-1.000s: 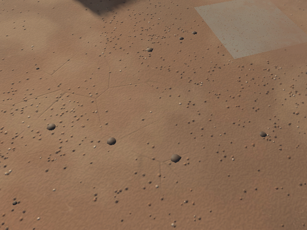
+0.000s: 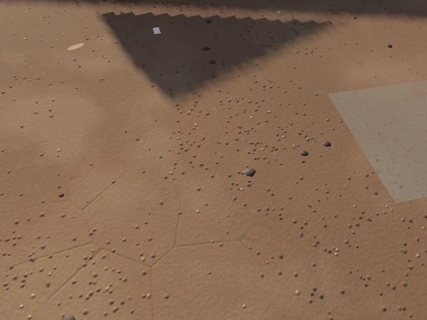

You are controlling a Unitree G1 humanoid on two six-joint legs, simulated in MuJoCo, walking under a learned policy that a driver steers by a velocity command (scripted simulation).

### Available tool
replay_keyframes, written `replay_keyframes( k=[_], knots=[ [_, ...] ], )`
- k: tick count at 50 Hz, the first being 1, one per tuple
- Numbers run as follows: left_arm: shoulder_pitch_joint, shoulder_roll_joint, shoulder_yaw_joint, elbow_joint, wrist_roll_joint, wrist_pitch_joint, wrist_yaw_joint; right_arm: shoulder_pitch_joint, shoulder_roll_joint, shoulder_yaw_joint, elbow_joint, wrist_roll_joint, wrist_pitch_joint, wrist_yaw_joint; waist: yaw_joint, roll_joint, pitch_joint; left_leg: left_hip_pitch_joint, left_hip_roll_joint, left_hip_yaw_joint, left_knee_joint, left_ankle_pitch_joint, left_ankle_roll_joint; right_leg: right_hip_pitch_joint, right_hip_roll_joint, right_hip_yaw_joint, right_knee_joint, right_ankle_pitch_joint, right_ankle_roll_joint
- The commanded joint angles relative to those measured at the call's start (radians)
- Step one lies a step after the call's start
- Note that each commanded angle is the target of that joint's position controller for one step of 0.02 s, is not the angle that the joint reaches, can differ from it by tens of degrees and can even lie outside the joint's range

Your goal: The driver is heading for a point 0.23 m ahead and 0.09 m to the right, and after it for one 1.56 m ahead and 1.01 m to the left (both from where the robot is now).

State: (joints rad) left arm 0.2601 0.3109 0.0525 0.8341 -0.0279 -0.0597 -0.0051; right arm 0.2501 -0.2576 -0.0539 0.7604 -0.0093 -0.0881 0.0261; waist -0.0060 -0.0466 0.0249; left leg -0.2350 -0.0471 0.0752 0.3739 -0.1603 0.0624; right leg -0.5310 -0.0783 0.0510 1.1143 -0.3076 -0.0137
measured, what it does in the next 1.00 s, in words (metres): walks ahead, turning left: right foot, then left foot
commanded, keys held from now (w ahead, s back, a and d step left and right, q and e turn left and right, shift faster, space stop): w+e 0.02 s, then w+q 0.98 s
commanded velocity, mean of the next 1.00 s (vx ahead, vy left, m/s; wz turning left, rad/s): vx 0.50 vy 0.00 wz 0.38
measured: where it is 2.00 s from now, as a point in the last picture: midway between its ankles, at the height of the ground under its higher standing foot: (118, 196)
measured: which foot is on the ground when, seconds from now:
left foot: down 0.00-0.34, up 0.36-0.82, down 0.84-1.00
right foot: up 0.00-0.32, down 0.34-0.84, up 0.86-1.00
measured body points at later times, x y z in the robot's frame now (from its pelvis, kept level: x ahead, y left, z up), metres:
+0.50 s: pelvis +0.27 -0.06 +0.00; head +0.30 -0.06 +0.45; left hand +0.36 +0.23 -0.11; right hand +0.37 -0.33 -0.13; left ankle +0.20 +0.08 -0.66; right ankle +0.32 -0.16 -0.74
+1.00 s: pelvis +0.50 +0.07 -0.01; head +0.53 +0.10 +0.44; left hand +0.51 +0.38 -0.13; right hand +0.72 -0.14 -0.11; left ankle +0.52 +0.15 -0.74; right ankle +0.52 -0.11 -0.65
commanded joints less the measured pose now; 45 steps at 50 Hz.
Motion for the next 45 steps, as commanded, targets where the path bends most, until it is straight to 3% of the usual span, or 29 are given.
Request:
replay_keyframes(
  k=[1,5,8,11,14,15,16,17,18,19,20,21,22,24,27,33,38,40,41,42,43,44,45],
  knots=[
    [0.031,0.047,0.018,-0.049,0.001,0.015,0.007,-0.025,-0.122,-0.034,-0.036,-0.006,-0.033,-0.007,0.019,0.116,-0.015,0.069,0.294,-0.205,-0.248,0.150,0.161,-0.124,-0.057,0.070,-0.032,0.106,0.021],
    [-0.102,0.025,0.008,-0.095,0.030,0.000,-0.002,0.023,-0.144,-0.034,0.009,0.014,-0.020,-0.016,0.000,0.088,0.018,0.087,0.246,-0.146,-0.259,0.233,0.158,-0.152,-0.060,0.010,-0.283,0.304,0.031],
    [-0.232,0.003,-0.005,-0.129,0.026,-0.017,-0.015,0.093,-0.173,-0.040,0.043,0.027,-0.005,-0.023,-0.050,0.077,0.044,0.109,0.232,-0.135,-0.248,0.215,0.145,-0.104,-0.022,-0.028,-0.468,0.388,0.038],
    [-0.307,0.020,-0.003,-0.159,0.016,-0.030,-0.031,0.150,-0.189,-0.046,0.076,0.034,0.013,-0.028,-0.066,0.093,0.050,0.187,0.268,-0.179,-0.190,0.201,0.139,-0.091,0.005,-0.018,-0.566,0.362,0.033],
    [-0.271,0.065,0.011,-0.156,0.013,-0.044,-0.038,0.145,-0.201,-0.053,0.090,0.036,0.028,-0.037,-0.022,0.132,0.021,0.235,0.298,-0.231,-0.108,0.241,0.111,0.011,0.027,-0.011,-0.625,0.271,0.003],
    [-0.201,0.085,0.022,-0.137,0.015,-0.048,-0.035,0.126,-0.204,-0.053,0.089,0.036,0.033,-0.039,0.024,0.139,-0.015,0.224,0.280,-0.221,-0.033,0.330,0.093,0.123,0.046,-0.032,-0.655,0.252,-0.016],
    [-0.062,0.132,0.047,-0.096,0.021,-0.050,-0.026,0.125,-0.177,-0.043,0.087,0.030,0.034,-0.039,0.085,0.125,-0.111,0.168,0.222,-0.185,0.127,0.380,0.064,0.339,0.043,-0.037,-0.653,0.262,-0.048],
    [0.115,0.205,0.068,-0.071,0.038,-0.049,-0.013,0.123,-0.115,-0.019,0.055,0.008,0.033,-0.040,0.149,0.023,-0.279,-0.019,0.148,-0.134,0.430,0.156,0.022,0.643,-0.133,0.133,-0.603,0.290,-0.109],
    [0.154,0.270,0.082,-0.053,0.041,-0.036,-0.013,0.259,0.001,0.012,0.036,0.024,0.014,-0.036,0.086,-0.258,-0.411,-0.393,-0.001,-0.101,0.760,-0.398,-0.038,0.947,-0.358,0.567,-0.706,0.094,-0.258],
    [0.145,0.166,0.057,-0.063,0.034,-0.033,-0.013,0.220,-0.109,-0.013,0.056,0.048,0.005,-0.034,0.120,-0.176,-0.381,-0.489,0.047,-0.214,0.889,-0.432,-0.038,0.901,-0.337,0.633,-0.782,-0.062,-0.248],
    [0.081,0.111,0.041,-0.068,0.028,-0.034,-0.008,0.128,-0.165,-0.031,0.031,0.061,0.004,-0.035,0.118,-0.125,-0.229,-0.547,0.090,-0.201,0.913,-0.350,-0.031,0.779,-0.306,0.471,-0.803,-0.067,-0.202],
    [0.016,0.086,0.033,-0.070,0.030,-0.036,-0.007,0.084,-0.155,-0.033,0.024,0.055,0.007,-0.040,0.090,-0.068,-0.154,-0.519,0.132,-0.179,0.889,-0.266,-0.033,0.651,-0.268,0.362,-0.831,0.006,-0.179],
    [-0.033,0.055,0.026,-0.067,0.034,-0.038,-0.009,0.061,-0.145,-0.037,0.019,0.042,0.014,-0.042,0.063,-0.060,-0.093,-0.485,0.158,-0.177,0.844,-0.210,-0.035,0.541,-0.236,0.276,-0.865,0.080,-0.169],
    [-0.083,0.034,0.024,-0.059,0.043,-0.047,-0.009,0.086,-0.105,-0.039,0.021,0.044,0.041,-0.039,0.014,-0.079,-0.050,-0.395,0.189,-0.179,0.800,-0.153,-0.038,0.417,-0.206,0.154,-0.929,0.161,-0.160],
    [-0.090,0.067,0.039,-0.037,0.041,-0.060,-0.003,0.046,-0.074,-0.035,-0.010,0.037,0.068,-0.038,-0.003,-0.035,-0.005,-0.425,0.203,-0.179,0.726,-0.082,-0.053,0.374,-0.215,0.041,-0.986,0.257,-0.179],
    [-0.054,0.121,0.058,-0.007,0.035,-0.045,0.016,-0.117,-0.056,-0.022,-0.062,0.031,0.061,-0.002,0.044,-0.001,0.038,-0.408,0.183,-0.105,0.411,0.171,-0.051,0.422,-0.185,-0.165,-1.004,0.325,-0.151],
    [0.001,0.164,0.075,0.022,0.007,-0.014,0.017,-0.224,-0.079,-0.024,-0.122,0.029,0.067,0.021,0.064,-0.002,0.071,-0.413,0.154,-0.047,0.285,0.079,-0.005,0.576,-0.231,-0.223,-0.936,0.401,-0.118],
    [-0.015,0.192,0.084,0.019,-0.005,-0.001,0.019,-0.180,-0.111,-0.041,-0.127,0.026,0.072,0.024,0.020,-0.028,0.024,-0.310,0.095,0.009,0.275,-0.025,0.033,0.613,-0.231,-0.255,-0.803,0.703,-0.096],
    [-0.032,0.199,0.086,0.016,-0.011,0.008,0.019,-0.081,-0.139,-0.060,-0.106,0.028,0.074,0.022,-0.042,-0.027,-0.034,-0.174,0.047,0.043,0.248,-0.037,0.060,0.598,-0.211,-0.282,-0.652,0.844,-0.079],
    [-0.035,0.177,0.077,0.011,-0.009,0.014,0.020,0.091,-0.196,-0.095,-0.054,0.033,0.078,0.012,-0.127,0.002,-0.123,0.071,-0.009,0.052,0.200,0.007,0.096,0.506,-0.165,-0.311,-0.425,0.848,-0.045],
    [-0.010,0.110,0.051,-0.012,0.032,0.008,0.021,0.231,-0.303,-0.130,-0.023,0.040,0.087,-0.010,-0.158,0.178,-0.202,0.351,0.151,-0.223,0.167,0.025,0.165,0.233,-0.106,-0.321,-0.079,0.430,0.013],
    [0.052,-0.005,0.014,-0.067,0.051,-0.023,0.012,0.164,-0.375,-0.126,-0.053,0.040,0.070,-0.006,-0.031,0.354,-0.305,0.574,0.346,-0.808,-0.007,-0.244,0.346,-0.146,0.103,-0.137,0.198,-0.313,0.060],
    [-0.072,0.093,0.030,-0.077,0.004,-0.055,0.001,0.171,-0.279,-0.098,-0.073,0.035,0.049,0.007,-0.111,0.195,-0.319,0.572,0.376,-0.868,-0.115,-0.310,0.324,-0.250,0.074,0.025,0.270,-0.283,0.038]
  ],
)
